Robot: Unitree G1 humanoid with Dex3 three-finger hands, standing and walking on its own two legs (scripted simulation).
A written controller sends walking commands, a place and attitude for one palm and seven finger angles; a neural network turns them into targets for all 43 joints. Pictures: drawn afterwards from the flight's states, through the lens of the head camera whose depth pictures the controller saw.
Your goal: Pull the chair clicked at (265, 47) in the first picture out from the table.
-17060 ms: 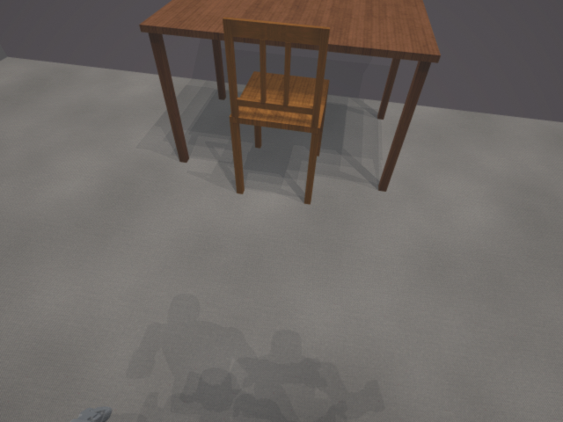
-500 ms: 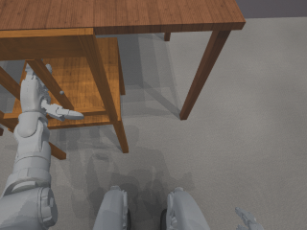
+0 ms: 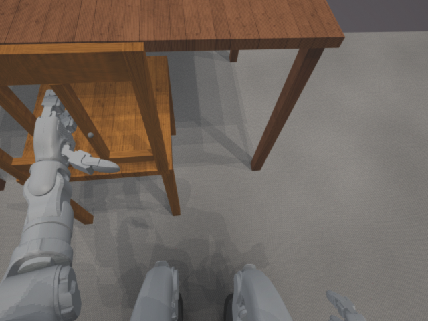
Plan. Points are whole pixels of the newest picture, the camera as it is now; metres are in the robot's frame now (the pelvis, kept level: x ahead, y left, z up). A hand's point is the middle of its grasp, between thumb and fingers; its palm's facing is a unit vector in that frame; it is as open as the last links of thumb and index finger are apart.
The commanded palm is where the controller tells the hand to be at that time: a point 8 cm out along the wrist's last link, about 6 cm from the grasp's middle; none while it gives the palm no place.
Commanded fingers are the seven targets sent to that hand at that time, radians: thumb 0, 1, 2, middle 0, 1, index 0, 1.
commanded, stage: hook a spindle and tug to test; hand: left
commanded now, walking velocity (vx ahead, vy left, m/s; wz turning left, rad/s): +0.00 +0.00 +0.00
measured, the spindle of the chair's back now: (35, 128) +0.46 +0.34 +0.02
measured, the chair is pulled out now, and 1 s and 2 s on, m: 0.00 0.00 0.07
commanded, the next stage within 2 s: step backward, pulling the chair out in 1.36 s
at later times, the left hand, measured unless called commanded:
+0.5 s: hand (93, 133) +0.44 +0.22 +0.04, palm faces +0.15 -0.99 -0.04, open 10.3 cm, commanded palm +0.41 +0.26 +0.04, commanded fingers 0.00 0.51 0.73 -0.50 -1.45 -0.50 -1.45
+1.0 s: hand (94, 134) +0.44 +0.22 +0.04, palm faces +0.14 -0.99 -0.02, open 5.3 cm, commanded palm +0.39 +0.26 +0.04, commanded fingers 0.00 0.90 0.90 -0.50 -1.45 -0.50 -1.45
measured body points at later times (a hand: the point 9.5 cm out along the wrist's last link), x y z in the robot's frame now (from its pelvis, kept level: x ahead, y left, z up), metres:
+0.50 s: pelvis +0.00 +0.00 +0.00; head +0.13 +0.02 +0.43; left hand +0.42 +0.28 +0.04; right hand +0.10 -0.26 -0.11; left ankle +0.05 +0.11 -0.61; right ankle +0.04 -0.11 -0.61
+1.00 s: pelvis +0.02 +0.00 +0.01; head +0.14 +0.02 +0.44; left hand +0.42 +0.27 +0.04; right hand +0.12 -0.27 -0.10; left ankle +0.05 +0.11 -0.61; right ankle +0.04 -0.11 -0.61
